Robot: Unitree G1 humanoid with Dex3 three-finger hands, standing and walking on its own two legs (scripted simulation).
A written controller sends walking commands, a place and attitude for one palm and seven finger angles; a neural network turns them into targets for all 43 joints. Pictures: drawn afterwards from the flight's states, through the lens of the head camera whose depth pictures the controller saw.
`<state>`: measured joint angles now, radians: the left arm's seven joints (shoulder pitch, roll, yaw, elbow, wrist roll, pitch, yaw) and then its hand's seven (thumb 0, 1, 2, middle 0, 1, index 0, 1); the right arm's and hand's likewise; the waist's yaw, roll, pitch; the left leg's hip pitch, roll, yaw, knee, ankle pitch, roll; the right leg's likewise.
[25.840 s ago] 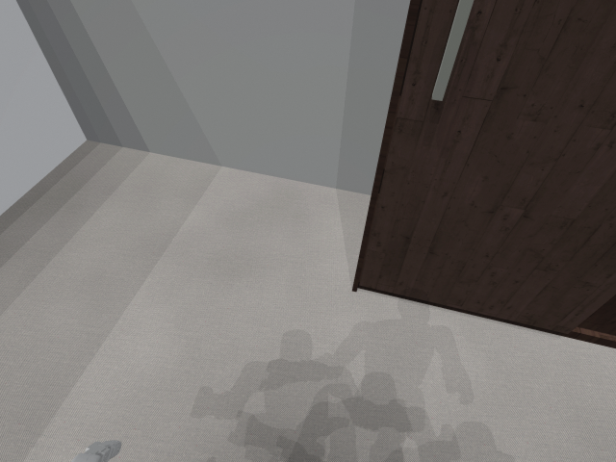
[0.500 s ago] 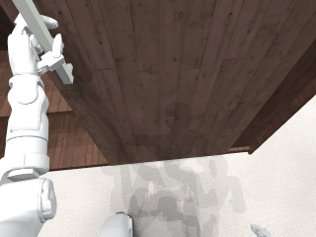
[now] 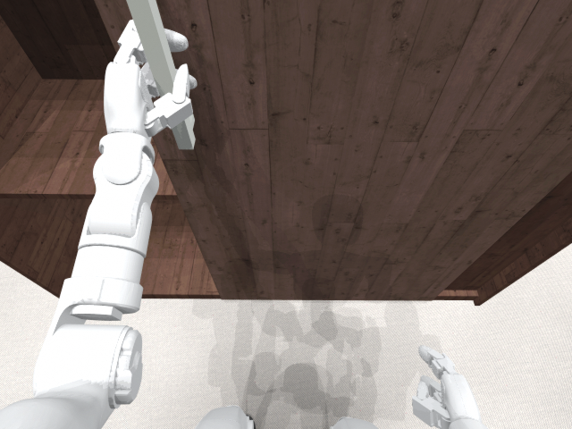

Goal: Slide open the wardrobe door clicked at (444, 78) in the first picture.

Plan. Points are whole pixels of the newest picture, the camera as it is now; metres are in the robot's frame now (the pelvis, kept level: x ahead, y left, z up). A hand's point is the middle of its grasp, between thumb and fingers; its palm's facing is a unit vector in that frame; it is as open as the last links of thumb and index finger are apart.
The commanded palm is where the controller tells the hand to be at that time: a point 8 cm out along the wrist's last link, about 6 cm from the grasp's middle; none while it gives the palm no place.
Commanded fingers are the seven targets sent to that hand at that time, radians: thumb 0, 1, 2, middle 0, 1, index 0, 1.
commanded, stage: stop walking and hold the door there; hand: left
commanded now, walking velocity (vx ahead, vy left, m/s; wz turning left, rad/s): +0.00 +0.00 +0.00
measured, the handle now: (170, 71) +0.49 +0.19 +0.20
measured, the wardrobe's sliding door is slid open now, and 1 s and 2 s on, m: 0.54 0.54 0.54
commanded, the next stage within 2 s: loosen the grip on the handle in 0.28 s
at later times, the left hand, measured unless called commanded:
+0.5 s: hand (174, 93) +0.45 +0.17 +0.20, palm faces +0.17 -0.98 -0.08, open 6.6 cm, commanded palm +0.41 +0.22 +0.19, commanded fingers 0.00 0.05 0.49 -0.45 -1.40 -0.45 -1.40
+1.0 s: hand (184, 102) +0.45 +0.17 +0.19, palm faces +0.18 -0.97 -0.13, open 14.4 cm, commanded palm +0.41 +0.22 +0.19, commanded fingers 0.00 -0.55 0.20 -0.25 -1.15 -0.25 -1.15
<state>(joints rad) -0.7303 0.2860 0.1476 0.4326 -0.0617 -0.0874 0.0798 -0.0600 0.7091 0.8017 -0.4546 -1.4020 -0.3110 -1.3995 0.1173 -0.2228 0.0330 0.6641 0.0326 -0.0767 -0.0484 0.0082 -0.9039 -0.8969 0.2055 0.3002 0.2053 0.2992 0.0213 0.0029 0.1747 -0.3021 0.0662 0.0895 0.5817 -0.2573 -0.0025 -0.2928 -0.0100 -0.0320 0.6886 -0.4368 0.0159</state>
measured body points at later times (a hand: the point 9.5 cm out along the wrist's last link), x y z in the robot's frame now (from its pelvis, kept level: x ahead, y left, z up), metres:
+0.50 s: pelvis -0.01 -0.01 +0.00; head +0.01 +0.00 +0.45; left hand +0.43 +0.23 +0.21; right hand +0.12 -0.27 -0.09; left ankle +0.03 +0.13 -0.73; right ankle +0.00 -0.12 -0.73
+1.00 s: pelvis -0.02 +0.00 -0.01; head +0.00 +0.01 +0.44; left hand +0.43 +0.22 +0.20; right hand +0.01 -0.27 -0.12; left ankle +0.03 +0.12 -0.73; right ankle +0.00 -0.12 -0.73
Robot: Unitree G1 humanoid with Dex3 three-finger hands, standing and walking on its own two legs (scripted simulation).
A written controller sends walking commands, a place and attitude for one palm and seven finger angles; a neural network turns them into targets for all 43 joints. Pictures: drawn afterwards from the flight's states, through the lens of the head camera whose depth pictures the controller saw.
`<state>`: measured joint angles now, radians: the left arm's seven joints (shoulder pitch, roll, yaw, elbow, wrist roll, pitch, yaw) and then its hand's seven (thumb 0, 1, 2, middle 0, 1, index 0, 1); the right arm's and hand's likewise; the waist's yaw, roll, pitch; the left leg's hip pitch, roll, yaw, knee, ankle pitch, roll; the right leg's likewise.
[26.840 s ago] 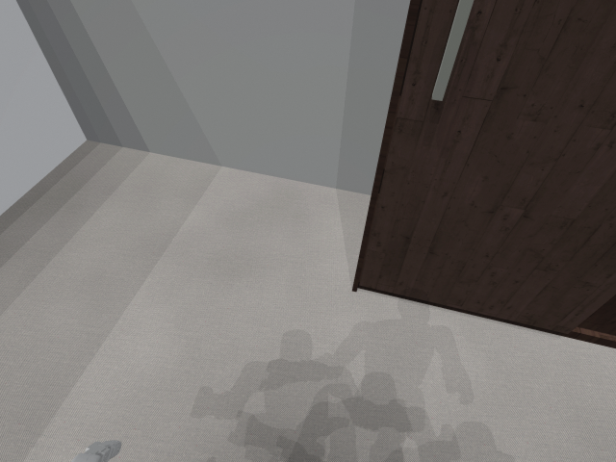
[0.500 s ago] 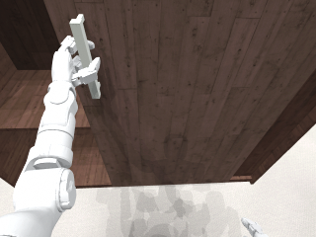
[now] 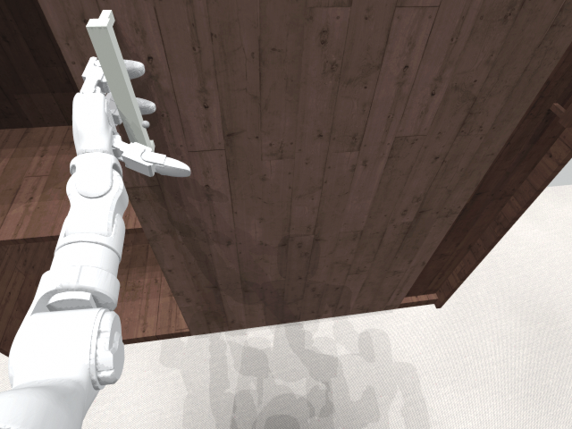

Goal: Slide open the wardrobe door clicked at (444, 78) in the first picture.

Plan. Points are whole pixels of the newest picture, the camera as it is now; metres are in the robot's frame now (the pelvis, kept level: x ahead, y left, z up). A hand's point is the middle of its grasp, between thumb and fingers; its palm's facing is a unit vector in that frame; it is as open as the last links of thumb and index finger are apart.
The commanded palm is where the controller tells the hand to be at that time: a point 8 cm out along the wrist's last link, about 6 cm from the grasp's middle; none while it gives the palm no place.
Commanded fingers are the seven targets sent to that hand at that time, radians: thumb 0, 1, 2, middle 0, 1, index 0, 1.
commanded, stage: slip the hand off the handle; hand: left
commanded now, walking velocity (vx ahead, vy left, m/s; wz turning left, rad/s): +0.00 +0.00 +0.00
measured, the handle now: (130, 99) +0.50 +0.21 +0.21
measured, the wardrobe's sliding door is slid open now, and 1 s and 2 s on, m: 0.54 0.54 0.54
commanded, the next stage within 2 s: draw the hand back to the body in 1.34 s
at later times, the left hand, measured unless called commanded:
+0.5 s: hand (102, 130) +0.45 +0.24 +0.19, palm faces +0.28 -0.95 -0.13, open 14.7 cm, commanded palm +0.41 +0.29 +0.19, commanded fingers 0.00 -0.55 0.20 -0.25 -1.15 -0.25 -1.15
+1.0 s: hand (66, 163) +0.39 +0.26 +0.19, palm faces +0.27 -0.96 -0.11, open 14.7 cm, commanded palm +0.34 +0.30 +0.19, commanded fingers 0.00 -0.55 0.20 -0.25 -1.15 -0.25 -1.15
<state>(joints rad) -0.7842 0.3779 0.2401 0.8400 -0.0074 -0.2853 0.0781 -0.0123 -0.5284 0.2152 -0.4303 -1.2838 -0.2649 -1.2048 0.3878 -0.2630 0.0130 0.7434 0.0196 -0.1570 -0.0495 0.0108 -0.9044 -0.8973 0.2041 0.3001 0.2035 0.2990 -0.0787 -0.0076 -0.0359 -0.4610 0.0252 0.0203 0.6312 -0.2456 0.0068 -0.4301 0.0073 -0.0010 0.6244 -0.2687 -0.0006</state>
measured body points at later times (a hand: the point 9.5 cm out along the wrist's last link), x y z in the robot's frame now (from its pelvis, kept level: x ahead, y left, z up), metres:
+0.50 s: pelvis +0.04 +0.00 +0.01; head +0.05 +0.01 +0.46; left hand +0.43 +0.29 +0.20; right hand +0.18 -0.24 -0.09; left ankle +0.05 +0.12 -0.72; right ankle +0.03 -0.12 -0.72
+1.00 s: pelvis +0.05 +0.00 +0.01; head +0.05 +0.00 +0.46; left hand +0.37 +0.31 +0.20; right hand +0.19 -0.25 -0.09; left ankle +0.05 +0.12 -0.72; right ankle +0.03 -0.12 -0.72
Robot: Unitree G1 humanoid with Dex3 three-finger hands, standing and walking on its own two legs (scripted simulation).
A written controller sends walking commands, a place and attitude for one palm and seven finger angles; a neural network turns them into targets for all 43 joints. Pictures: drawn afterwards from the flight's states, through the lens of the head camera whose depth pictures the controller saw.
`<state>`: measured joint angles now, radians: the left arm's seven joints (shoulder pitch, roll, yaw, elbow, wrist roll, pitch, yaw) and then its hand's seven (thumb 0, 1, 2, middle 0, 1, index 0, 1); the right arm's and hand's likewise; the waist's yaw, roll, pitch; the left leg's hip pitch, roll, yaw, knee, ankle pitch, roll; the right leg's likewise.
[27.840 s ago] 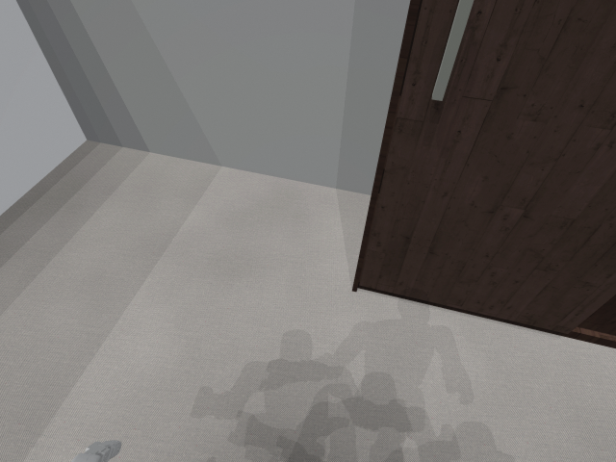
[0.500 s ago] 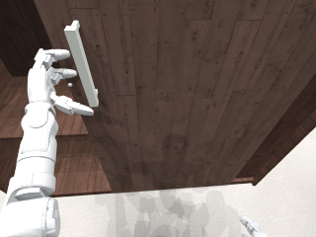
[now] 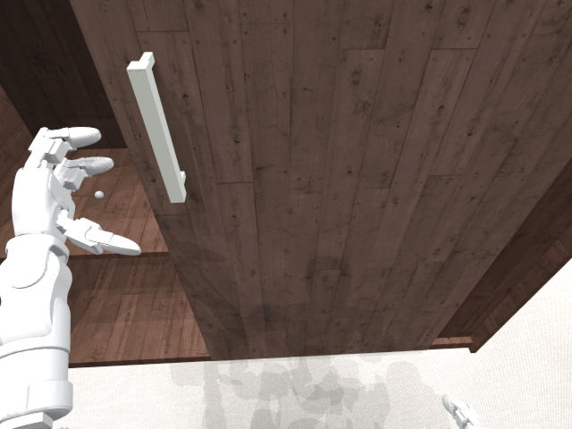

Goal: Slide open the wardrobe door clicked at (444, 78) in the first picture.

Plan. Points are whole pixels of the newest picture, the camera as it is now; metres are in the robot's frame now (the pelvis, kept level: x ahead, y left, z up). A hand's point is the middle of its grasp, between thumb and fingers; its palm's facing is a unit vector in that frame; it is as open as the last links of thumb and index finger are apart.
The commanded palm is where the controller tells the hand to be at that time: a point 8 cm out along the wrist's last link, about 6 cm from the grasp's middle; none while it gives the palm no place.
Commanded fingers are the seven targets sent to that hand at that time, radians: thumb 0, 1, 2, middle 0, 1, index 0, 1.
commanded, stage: slip the hand off the handle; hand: left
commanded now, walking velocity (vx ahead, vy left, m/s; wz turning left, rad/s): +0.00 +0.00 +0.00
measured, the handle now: (164, 134) +0.45 +0.21 +0.20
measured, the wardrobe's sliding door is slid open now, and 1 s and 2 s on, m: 0.54 0.54 0.54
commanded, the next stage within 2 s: draw the hand back to the body in 0.34 s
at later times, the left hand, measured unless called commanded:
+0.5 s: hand (61, 253) +0.24 +0.26 +0.19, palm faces +0.28 -0.95 -0.09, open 14.7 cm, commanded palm +0.22 +0.29 +0.19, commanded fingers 0.00 -0.55 0.20 -0.25 -1.15 -0.25 -1.15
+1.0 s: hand (48, 292) +0.20 +0.25 +0.18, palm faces +0.19 -0.98 -0.08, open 14.5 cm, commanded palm +0.17 +0.29 +0.18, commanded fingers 0.00 -0.26 0.34 -0.24 -0.98 -0.24 -0.98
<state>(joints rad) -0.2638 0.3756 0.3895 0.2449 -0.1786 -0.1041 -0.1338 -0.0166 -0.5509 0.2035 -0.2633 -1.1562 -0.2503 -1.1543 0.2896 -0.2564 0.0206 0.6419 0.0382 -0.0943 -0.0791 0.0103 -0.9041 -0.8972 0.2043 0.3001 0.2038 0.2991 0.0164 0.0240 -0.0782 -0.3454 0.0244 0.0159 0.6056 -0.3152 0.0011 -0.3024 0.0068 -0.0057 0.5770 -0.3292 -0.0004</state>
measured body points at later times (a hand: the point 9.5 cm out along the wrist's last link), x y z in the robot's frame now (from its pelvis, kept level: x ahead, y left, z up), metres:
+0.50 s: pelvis -0.02 -0.01 +0.00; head -0.05 -0.02 +0.45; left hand +0.22 +0.31 +0.20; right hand +0.18 -0.22 -0.07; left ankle +0.00 +0.12 -0.73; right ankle -0.02 -0.12 -0.73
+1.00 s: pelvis -0.02 -0.01 +0.01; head -0.07 -0.02 +0.45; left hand +0.19 +0.30 +0.19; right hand +0.19 -0.22 -0.05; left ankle +0.00 +0.12 -0.73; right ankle -0.02 -0.12 -0.73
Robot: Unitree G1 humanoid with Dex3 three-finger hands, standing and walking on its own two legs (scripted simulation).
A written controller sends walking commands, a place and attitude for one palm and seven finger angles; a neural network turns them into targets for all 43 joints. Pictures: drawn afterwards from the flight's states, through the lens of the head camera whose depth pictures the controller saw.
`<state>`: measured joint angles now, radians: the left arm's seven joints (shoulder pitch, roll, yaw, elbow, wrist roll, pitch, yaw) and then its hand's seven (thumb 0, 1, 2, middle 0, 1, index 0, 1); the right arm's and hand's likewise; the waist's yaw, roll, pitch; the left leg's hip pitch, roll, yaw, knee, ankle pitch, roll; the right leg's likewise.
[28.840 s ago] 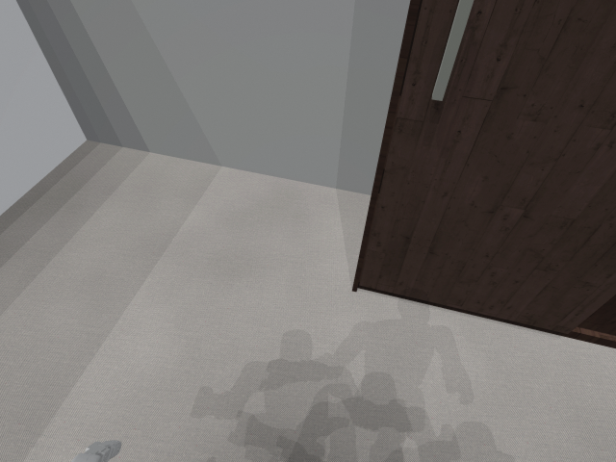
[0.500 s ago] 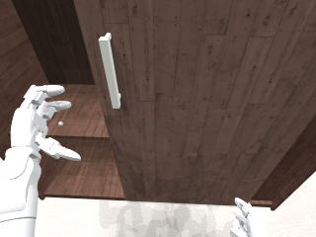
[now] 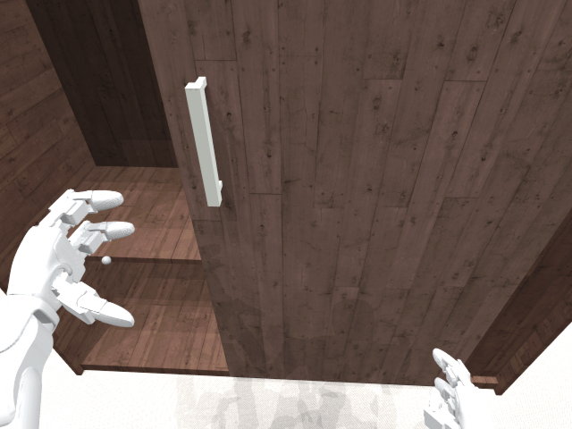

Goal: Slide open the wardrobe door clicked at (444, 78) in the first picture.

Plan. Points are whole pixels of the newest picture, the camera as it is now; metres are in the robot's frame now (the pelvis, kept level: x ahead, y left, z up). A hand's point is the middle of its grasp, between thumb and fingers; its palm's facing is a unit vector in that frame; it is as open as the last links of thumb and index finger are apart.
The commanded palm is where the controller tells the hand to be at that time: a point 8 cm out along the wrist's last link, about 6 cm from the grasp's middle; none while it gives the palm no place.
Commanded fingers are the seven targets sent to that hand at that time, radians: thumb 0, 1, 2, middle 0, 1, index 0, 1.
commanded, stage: draw the hand back to the body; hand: left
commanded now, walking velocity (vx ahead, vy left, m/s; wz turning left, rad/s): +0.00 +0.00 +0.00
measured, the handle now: (208, 145) +0.48 +0.20 +0.19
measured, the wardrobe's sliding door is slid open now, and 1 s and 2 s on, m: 0.54 0.54 0.54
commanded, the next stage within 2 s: step back with the hand held close in 1.04 s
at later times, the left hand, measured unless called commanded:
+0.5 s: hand (93, 263) +0.24 +0.27 +0.17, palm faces +0.43 -0.84 -0.33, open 10.4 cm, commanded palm +0.18 +0.30 +0.18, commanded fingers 0.00 0.65 0.78 -0.21 -0.45 -0.21 -0.45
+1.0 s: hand (86, 272) +0.23 +0.27 +0.16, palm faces +0.45 -0.82 -0.34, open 7.5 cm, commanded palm +0.17 +0.31 +0.18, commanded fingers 0.00 0.90 0.90 -0.20 -0.30 -0.20 -0.30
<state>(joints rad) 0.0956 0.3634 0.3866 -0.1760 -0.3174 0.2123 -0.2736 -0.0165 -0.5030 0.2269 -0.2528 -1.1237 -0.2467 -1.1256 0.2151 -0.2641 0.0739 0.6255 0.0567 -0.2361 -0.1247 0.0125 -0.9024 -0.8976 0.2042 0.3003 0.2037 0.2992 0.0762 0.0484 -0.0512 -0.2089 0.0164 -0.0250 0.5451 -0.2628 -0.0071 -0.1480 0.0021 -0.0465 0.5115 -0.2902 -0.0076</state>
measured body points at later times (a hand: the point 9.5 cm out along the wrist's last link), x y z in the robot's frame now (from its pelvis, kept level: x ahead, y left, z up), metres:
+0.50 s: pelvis +0.02 +0.01 +0.01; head +0.00 +0.00 +0.46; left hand +0.21 +0.31 +0.18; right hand +0.20 -0.22 -0.08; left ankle +0.02 +0.13 -0.73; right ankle +0.00 -0.11 -0.73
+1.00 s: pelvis +0.03 +0.01 +0.01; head +0.00 +0.00 +0.46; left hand +0.20 +0.32 +0.18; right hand +0.22 -0.21 -0.07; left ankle +0.02 +0.13 -0.73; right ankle +0.00 -0.11 -0.73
